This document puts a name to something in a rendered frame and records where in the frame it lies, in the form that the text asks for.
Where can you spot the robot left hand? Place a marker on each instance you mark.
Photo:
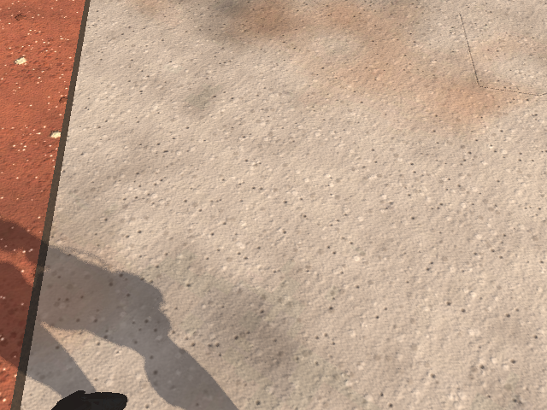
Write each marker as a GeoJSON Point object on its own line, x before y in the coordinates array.
{"type": "Point", "coordinates": [93, 401]}

